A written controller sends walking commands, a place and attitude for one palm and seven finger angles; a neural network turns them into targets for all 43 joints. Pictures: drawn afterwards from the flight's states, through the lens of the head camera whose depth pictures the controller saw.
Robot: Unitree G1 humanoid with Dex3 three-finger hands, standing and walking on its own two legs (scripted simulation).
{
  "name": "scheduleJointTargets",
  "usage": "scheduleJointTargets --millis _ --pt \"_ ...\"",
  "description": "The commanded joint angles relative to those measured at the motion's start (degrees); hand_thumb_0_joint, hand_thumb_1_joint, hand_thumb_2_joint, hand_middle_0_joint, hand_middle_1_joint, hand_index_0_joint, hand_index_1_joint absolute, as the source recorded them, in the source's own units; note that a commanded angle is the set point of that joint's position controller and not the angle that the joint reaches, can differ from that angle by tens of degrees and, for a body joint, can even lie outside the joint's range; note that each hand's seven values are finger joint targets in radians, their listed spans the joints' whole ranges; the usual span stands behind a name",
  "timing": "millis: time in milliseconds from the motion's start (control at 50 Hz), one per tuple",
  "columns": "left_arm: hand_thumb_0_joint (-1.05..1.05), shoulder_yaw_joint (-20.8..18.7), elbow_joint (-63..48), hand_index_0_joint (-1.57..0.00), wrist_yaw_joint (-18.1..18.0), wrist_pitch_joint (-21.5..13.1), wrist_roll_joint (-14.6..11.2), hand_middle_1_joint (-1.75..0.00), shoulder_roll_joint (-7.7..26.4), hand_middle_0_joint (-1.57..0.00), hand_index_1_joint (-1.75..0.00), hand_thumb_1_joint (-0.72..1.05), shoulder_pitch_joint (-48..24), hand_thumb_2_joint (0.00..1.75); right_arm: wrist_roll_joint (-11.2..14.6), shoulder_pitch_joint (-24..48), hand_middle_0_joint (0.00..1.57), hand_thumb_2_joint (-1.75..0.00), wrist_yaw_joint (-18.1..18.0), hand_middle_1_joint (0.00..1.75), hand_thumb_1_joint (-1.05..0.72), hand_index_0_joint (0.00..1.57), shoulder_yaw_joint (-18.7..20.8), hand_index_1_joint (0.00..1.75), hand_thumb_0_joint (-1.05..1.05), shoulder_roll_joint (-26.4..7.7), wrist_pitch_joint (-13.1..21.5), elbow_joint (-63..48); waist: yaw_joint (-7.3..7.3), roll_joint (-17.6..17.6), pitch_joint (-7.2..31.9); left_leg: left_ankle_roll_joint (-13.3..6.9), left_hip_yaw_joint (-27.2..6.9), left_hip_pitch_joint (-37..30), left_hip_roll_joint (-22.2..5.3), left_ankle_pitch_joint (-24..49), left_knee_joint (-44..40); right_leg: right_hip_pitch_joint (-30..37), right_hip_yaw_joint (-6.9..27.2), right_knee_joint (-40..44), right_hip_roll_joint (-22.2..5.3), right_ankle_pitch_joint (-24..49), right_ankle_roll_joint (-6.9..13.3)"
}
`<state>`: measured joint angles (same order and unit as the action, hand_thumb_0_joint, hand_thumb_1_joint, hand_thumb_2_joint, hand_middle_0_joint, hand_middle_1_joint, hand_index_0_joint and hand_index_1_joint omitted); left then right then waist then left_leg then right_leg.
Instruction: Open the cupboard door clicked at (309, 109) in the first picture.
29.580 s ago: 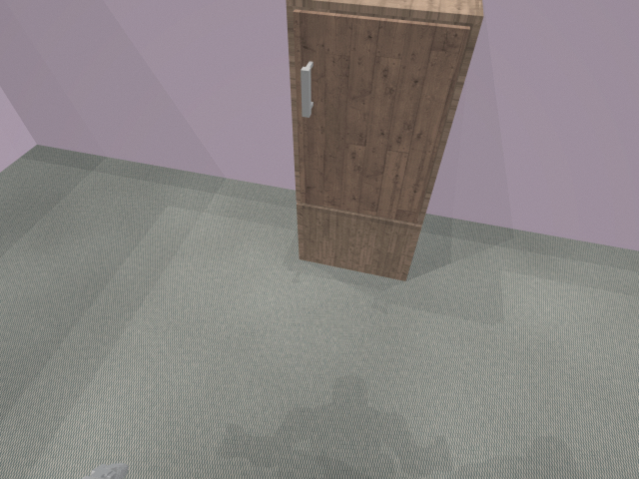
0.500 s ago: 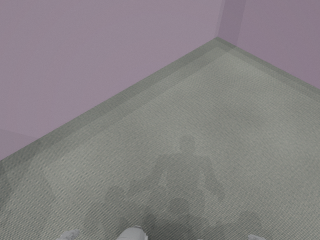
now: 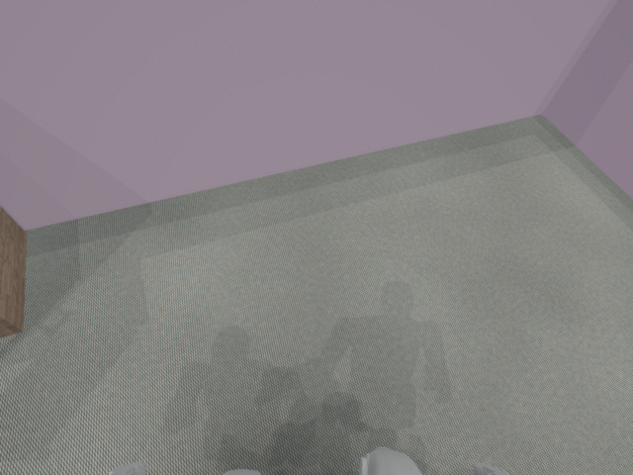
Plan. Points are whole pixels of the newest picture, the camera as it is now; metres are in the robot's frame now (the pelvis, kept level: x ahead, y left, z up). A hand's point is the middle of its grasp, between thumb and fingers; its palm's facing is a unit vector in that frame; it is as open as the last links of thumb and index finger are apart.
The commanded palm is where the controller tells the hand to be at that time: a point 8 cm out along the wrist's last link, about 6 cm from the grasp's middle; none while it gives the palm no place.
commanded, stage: turn to face it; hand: left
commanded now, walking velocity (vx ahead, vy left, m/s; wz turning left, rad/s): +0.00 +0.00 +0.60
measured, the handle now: out of the picture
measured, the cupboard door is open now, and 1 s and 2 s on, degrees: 43 43 43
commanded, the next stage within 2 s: take the last steps up to it in 1.84 s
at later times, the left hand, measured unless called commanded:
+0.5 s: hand out of the picture +0.01 +0.16 -0.17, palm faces +0.30 -0.93 -0.22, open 7.4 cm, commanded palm none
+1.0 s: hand out of the picture -0.01 +0.17 -0.15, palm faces +0.54 -0.78 -0.31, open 7.4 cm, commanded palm none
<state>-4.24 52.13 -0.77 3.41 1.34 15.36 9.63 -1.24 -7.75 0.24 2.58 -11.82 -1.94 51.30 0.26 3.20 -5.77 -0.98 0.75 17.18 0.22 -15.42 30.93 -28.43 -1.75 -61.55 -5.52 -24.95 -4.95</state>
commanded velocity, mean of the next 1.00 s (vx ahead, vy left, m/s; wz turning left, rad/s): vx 0.00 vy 0.00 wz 0.60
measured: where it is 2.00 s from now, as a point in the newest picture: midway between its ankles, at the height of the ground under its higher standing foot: outside the picture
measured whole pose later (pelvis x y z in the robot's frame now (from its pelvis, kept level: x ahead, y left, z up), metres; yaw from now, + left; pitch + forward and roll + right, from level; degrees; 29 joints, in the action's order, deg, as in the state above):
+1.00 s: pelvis +0.02 -0.07 +0.00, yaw +36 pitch +1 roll +1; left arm -2.4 48.5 -1.3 0.4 1.5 12.1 8.4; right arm -0.9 -9.4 1.0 4.7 -14.4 -4.4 53.1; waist -1.5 -2.7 -5.9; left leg 2.0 -5.4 26.6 2.3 -25.4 50.8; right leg -16.2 -3.8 -34.1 -2.4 -18.4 0.5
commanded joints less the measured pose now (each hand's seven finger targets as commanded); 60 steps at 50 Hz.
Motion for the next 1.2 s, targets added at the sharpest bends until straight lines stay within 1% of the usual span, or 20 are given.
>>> scheduleJointTargets --millis 0,80,140,160,180,220,280,400,480,500,520,540,600,660,780,860,880,920,1000,1180 --pt "0.0 -0.5 -6.0 -0.2 0.2 -1.8 -0.5 -0.3 3.0 -0.2 -0.3 0.9 -1.6 0.9 -0.2 -3.0 0.2 -0.9 -0.9 0.3 -0.9 0.2 3.6 0.3 0.0 -12.9 1.1 -3.0 -1.66 -10.7 9.2 -7.9 -13.4 -9.6 -13.1 25.6 -9.5 -0.2 0.9 7.2 1.5 0.6 0.1" --pt "0.0 -0.4 -6.6 -0.2 0.1 -2.0 -0.7 -0.3 2.8 -0.2 -0.3 0.9 -0.7 0.9 -0.4 -1.6 0.2 -0.9 -0.6 0.3 -0.9 0.2 4.2 0.3 0.0 -13.5 0.5 -3.4 -1.14 -13.3 9.2 -7.5 -16.9 -5.2 -12.0 22.8 -8.4 7.9 -0.4 18.8 4.4 1.2 0.9" --pt "0.0 -1.2 -5.3 -0.2 -0.3 -3.1 -0.7 -0.3 5.2 -0.2 -0.3 0.9 6.0 0.9 0.4 1.3 0.2 -0.9 -0.4 0.3 -0.9 0.2 4.2 0.3 0.0 -11.8 0.2 -4.6 2.61 -8.6 10.1 -3.5 -16.2 5.4 -7.4 12.8 -1.6 24.2 0.8 37.9 2.8 12.3 1.8" --pt "0.0 -2.3 -5.2 -0.2 -0.9 -3.9 0.3 -0.3 10.2 -0.2 -0.3 0.9 8.0 0.9 1.0 0.1 0.2 -0.9 0.1 0.3 -0.9 0.2 3.7 0.3 0.0 -8.0 0.2 -5.6 3.28 6.5 11.5 1.1 -8.5 16.2 0.0 -3.8 10.1 32.6 14.9 45.3 -11.2 13.8 5.9" --pt "0.0 -2.2 -5.6 -0.2 -1.0 -3.8 0.5 -0.3 13.2 -0.2 -0.3 0.9 7.2 0.9 0.7 1.1 0.2 -0.9 0.4 0.3 -0.9 0.2 3.6 0.3 0.0 -7.6 0.4 -6.6 3.59 14.3 10.0 3.3 -2.5 18.2 3.6 -21.0 25.3 27.1 23.0 46.4 -22.9 21.2 12.7" --pt "0.0 -1.4 -6.5 -0.2 -1.5 -3.7 0.0 -0.3 9.1 -0.2 -0.3 0.9 2.8 0.9 0.3 1.4 0.2 -0.9 0.5 0.3 -0.9 0.2 3.9 0.3 0.0 -8.2 -0.9 -5.0 1.17 11.6 7.3 3.4 -4.7 17.8 -0.8 -16.0 39.6 20.6 16.9 43.9 -18.6 23.8 14.3" --pt "0.0 -0.4 -7.5 -0.2 -1.3 -4.0 0.0 -0.3 5.9 -0.2 -0.3 0.9 -0.5 0.9 0.4 0.4 0.2 -0.9 1.5 0.3 -0.9 0.2 3.0 0.3 0.0 -6.6 -1.3 -3.4 -0.87 9.1 6.9 5.0 -1.1 15.6 -2.2 -9.9 36.4 21.2 3.1 40.9 -12.7 33.8 11.8" --pt "0.0 -1.6 -4.9 -0.2 -1.1 -3.9 0.5 -0.3 9.0 -0.2 -0.3 0.9 5.0 0.9 0.8 5.0 0.2 -0.9 2.0 0.3 -0.9 0.2 2.0 0.3 0.0 -4.8 -0.8 -4.3 2.28 8.8 7.0 4.7 4.4 9.0 -1.2 -11.5 15.7 25.7 -0.8 37.5 -14.7 40.4 11.7" --pt "0.0 -2.3 -4.7 -0.2 -0.6 -3.5 -0.1 -0.3 9.8 -0.2 -0.3 0.9 4.0 0.9 0.6 -0.3 0.2 -0.9 1.6 0.3 -0.9 0.2 2.2 0.3 0.0 -6.7 0.0 -3.5 -0.79 7.0 9.5 3.1 5.8 -3.2 -0.2 -0.5 -0.6 20.9 -5.2 29.4 -14.3 35.0 7.8" --pt "0.0 -2.1 -5.3 -0.2 -0.4 -3.2 -0.4 -0.3 8.3 -0.2 -0.3 0.9 3.5 0.9 0.4 -3.5 0.2 -0.9 1.6 0.3 -0.9 0.2 3.0 0.3 0.0 -9.4 0.4 -2.9 -2.65 0.0 11.5 1.5 0.8 -12.1 -3.8 8.1 -6.5 14.1 -7.1 20.8 -12.5 27.5 5.0" --pt "0.0 -1.3 -7.5 -0.2 0.1 -2.8 -0.9 -0.3 4.3 -0.2 -0.3 0.9 3.2 0.9 -0.3 -7.6 0.2 -0.9 1.1 0.3 -0.9 0.2 4.8 0.3 0.0 -16.6 0.8 -2.8 -5.01 -19.2 13.3 -7.1 -21.6 -20.2 -19.9 28.5 -8.3 -2.0 -9.6 7.3 -3.7 -3.4 0.1" --pt "0.0 -0.4 -9.8 -0.2 -0.1 -2.2 -0.3 -0.3 3.9 -0.2 -0.3 0.9 -0.9 0.9 -0.2 -11.3 0.2 -0.9 0.6 0.3 -0.9 0.2 5.2 0.3 0.0 -19.2 0.3 -1.6 -6.67 -17.4 12.8 -13.4 -26.5 -17.8 -26.4 33.1 -9.5 -6.2 -3.0 -0.9 -1.6 -15.2 0.5" --pt "0.0 -0.9 -7.4 -0.2 -0.1 -1.7 -0.2 -0.3 4.3 -0.2 -0.3 0.9 -2.9 0.9 -0.2 -3.7 0.2 -0.9 -0.9 0.3 -0.9 0.2 4.0 0.3 0.0 -14.5 0.7 -3.5 -3.35 -16.4 8.8 -9.8 -19.1 -8.3 -17.4 17.8 -11.4 -6.5 2.8 -6.0 -1.8 -3.3 0.6" --pt "0.0 -1.0 -5.3 -0.2 0.4 -1.6 -0.2 -0.3 3.8 -0.2 -0.3 0.9 0.1 0.9 -0.1 -1.7 0.2 -0.9 -1.0 0.3 -0.9 0.2 3.3 0.3 0.0 -12.7 1.3 -3.9 -1.23 -11.5 9.4 -7.6 -13.9 -9.1 -13.4 21.4 -10.8 -3.7 2.0 -2.0 -0.4 1.5 0.1" --pt "0.0 -0.5 -6.9 -0.2 0.2 -1.9 -0.5 -0.3 3.0 -0.2 -0.3 0.9 -1.8 0.9 -0.4 -2.6 0.2 -0.9 -0.6 0.3 -0.9 0.2 3.9 0.3 0.0 -13.4 0.7 -3.4 -1.99 -11.7 9.7 -8.1 -17.6 -7.3 -12.3 18.7 -10.0 3.1 1.0 13.0 2.9 0.1 0.5" --pt "0.0 -0.7 -6.0 -0.2 -0.1 -2.6 -0.8 -0.3 3.6 -0.2 -0.3 0.9 3.3 0.9 0.0 0.4 0.2 -0.9 -0.4 0.3 -0.9 0.2 4.4 0.3 0.0 -13.0 0.1 -4.4 0.59 -12.8 10.6 -5.9 -19.3 -0.2 -9.3 17.8 -5.6 16.8 -0.5 29.8 5.4 7.3 1.5" --pt "0.0 -1.2 -5.6 -0.2 -0.4 -3.2 -0.7 -0.3 5.3 -0.2 -0.3 0.9 6.4 0.9 0.4 1.4 0.2 -0.9 -0.2 0.3 -0.9 0.2 4.3 0.3 0.0 -11.6 0.1 -5.0 2.41 -8.5 11.2 -3.5 -17.8 4.8 -6.6 12.4 -1.6 24.4 1.4 38.6 2.9 11.6 2.1" --pt "0.0 -2.3 -6.2 -0.2 -1.1 -3.7 0.6 -0.3 12.9 -0.2 -0.3 0.9 6.8 0.9 0.7 2.0 0.2 -0.9 0.5 0.3 -0.9 0.2 3.7 0.3 0.0 -7.6 0.2 -7.0 3.25 13.2 9.0 3.4 -3.0 18.3 4.2 -19.8 24.0 26.3 23.3 47.3 -22.5 17.4 12.9" --pt "0.0 -0.5 -7.7 -0.2 -1.3 -4.0 -0.2 -0.3 5.5 -0.2 -0.3 0.9 -1.6 0.9 0.3 -0.5 0.2 -0.9 1.5 0.3 -0.9 0.2 3.7 0.3 0.0 -7.4 -1.4 -2.9 -1.82 8.4 5.7 4.6 -3.1 16.7 -1.6 -8.6 40.0 19.3 5.9 42.7 -12.8 28.4 11.8" --pt "0.0 -1.9 -4.6 -0.2 -1.1 -3.9 0.3 -0.3 9.2 -0.2 -0.3 0.9 6.1 0.9 0.8 5.0 0.2 -0.9 1.8 0.3 -0.9 0.2 2.0 0.3 0.0 -4.9 -0.7 -3.9 2.37 8.4 7.9 4.4 4.6 8.7 -1.2 -10.9 13.9 27.6 -1.3 37.1 -15.8 41.8 12.1"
